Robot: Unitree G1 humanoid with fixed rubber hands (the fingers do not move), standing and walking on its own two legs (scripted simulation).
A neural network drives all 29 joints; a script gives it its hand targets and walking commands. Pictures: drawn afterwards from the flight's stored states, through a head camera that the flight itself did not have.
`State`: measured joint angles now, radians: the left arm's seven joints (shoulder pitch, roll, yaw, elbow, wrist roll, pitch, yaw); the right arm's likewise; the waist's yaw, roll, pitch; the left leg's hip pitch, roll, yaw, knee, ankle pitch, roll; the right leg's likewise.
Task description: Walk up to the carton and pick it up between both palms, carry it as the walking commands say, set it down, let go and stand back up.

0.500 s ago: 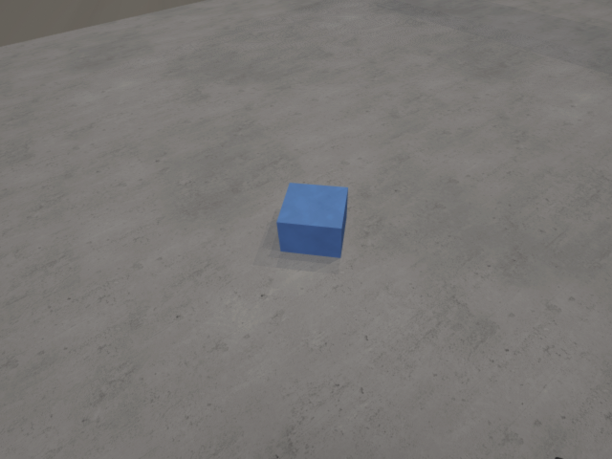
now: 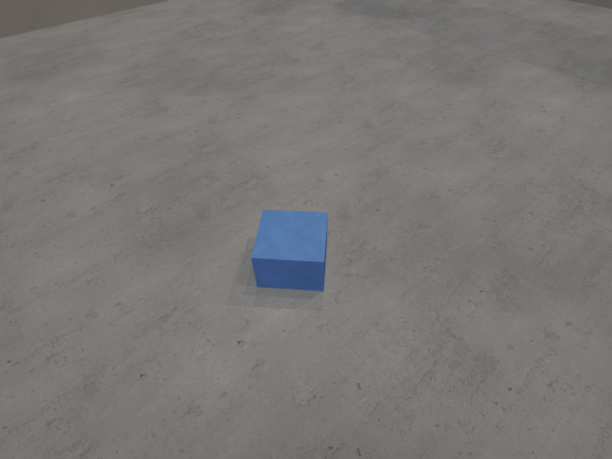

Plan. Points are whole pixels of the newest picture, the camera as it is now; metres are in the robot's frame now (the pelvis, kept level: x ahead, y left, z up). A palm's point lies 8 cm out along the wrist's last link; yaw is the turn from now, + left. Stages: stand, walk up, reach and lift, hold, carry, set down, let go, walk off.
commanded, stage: walk up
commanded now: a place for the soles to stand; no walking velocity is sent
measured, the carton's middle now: (292, 249) +1.03 +0.03 -0.66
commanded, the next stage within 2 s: none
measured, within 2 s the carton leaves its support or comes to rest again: neither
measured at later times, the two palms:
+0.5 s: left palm (59, 410) +0.26 +0.37 -0.08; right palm (524, 407) +0.21 -0.28 -0.06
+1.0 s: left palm (42, 336) +0.38 +0.45 -0.08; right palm (436, 309) +0.37 -0.21 -0.07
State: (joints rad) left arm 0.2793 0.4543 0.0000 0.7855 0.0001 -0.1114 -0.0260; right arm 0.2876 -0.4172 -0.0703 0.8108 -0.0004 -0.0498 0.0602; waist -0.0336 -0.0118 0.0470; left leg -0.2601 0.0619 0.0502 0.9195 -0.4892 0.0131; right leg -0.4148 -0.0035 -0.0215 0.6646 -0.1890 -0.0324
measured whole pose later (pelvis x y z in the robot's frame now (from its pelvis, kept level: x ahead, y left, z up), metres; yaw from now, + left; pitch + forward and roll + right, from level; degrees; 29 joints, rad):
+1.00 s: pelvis +0.32 +0.12 +0.01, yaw -1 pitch +1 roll -2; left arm 0.37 0.48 0.00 0.82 0.00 -0.08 0.03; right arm 0.31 -0.42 -0.10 0.76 0.00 -0.02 0.07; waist -0.05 0.00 0.04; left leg -0.35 0.04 0.06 0.65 -0.32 0.03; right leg -0.51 -0.04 0.01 0.99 -0.42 -0.05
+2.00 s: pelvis +0.38 +0.11 +0.01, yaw -3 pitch +0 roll +0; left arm 0.19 0.46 0.00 0.98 0.00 -0.03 0.00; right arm 0.23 -0.42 -0.04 0.91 0.00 -0.01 0.01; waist 0.00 0.01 0.00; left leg -0.33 0.06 0.07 0.67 -0.35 0.02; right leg -0.39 -0.01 0.00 0.68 -0.29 0.00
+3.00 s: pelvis +0.47 +0.06 +0.02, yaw -6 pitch -3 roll +2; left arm 0.38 0.43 0.00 0.90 0.00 -0.09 0.01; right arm 0.21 -0.42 -0.07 0.89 0.00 0.00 0.05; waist 0.02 0.02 0.06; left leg -0.38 0.06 0.04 1.03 -0.39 0.01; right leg -0.23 0.00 0.01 0.54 -0.26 -0.04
